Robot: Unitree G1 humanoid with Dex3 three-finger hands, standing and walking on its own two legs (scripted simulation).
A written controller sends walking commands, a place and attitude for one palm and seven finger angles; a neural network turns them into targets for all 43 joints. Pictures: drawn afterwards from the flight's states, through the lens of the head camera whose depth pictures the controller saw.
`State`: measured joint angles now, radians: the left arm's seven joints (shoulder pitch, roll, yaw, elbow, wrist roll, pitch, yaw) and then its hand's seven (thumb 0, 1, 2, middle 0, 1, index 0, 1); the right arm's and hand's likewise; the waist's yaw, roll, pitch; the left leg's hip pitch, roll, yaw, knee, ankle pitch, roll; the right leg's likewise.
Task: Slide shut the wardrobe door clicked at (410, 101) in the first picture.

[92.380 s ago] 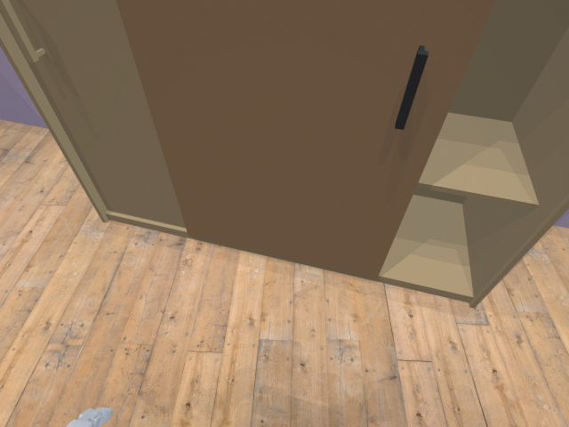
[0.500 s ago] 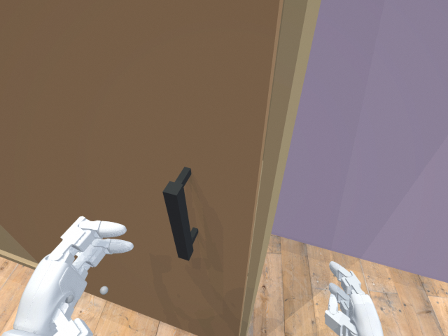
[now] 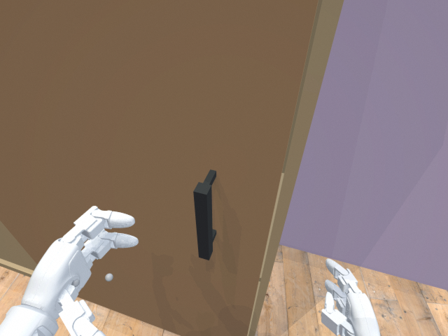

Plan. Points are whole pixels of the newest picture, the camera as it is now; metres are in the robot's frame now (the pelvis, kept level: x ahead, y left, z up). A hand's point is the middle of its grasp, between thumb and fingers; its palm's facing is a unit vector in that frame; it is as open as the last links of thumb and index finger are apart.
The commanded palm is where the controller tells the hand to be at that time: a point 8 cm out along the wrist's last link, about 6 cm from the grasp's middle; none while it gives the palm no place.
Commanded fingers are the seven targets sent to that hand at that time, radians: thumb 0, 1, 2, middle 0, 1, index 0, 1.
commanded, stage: draw the hand back to the body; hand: left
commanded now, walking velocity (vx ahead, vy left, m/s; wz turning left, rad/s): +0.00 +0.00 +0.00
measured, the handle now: (208, 216) +0.29 +0.07 +0.11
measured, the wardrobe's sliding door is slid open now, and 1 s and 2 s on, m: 0.00 0.00 0.00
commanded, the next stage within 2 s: step back with the hand held close in 1.22 s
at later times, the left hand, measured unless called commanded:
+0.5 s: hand (72, 245) +0.18 +0.24 +0.15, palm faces +0.32 -0.88 -0.36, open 12.2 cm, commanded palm +0.14 +0.28 +0.18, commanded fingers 0.00 0.32 0.62 -0.22 -0.64 -0.22 -0.64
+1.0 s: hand (70, 204) +0.23 +0.26 +0.18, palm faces +0.42 -0.83 -0.38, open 7.7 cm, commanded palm +0.18 +0.29 +0.20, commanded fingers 0.00 0.90 0.90 -0.20 -0.30 -0.20 -0.30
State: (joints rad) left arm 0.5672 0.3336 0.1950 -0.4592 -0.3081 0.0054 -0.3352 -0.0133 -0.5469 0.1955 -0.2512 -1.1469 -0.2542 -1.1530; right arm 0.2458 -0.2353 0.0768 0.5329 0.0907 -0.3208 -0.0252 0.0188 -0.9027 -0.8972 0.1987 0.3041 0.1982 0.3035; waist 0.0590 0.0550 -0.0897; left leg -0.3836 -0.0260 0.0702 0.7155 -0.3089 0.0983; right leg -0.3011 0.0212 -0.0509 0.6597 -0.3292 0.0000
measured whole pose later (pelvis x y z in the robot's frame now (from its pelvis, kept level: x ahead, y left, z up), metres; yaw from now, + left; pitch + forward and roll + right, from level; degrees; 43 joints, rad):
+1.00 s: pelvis +0.03 +0.00 +0.02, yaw -2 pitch -4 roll -2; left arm 0.47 0.37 0.33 -0.42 -0.07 -0.09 0.11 0.01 0.81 0.85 -0.21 -0.35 -0.21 -0.35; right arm 0.22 -0.24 0.01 0.63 0.01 -0.12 -0.04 0.02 -0.90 -0.90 0.20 0.30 0.20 0.30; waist 0.07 0.04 0.00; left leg -0.15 -0.04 0.10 0.44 -0.23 0.09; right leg -0.08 0.02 0.00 0.39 -0.24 0.00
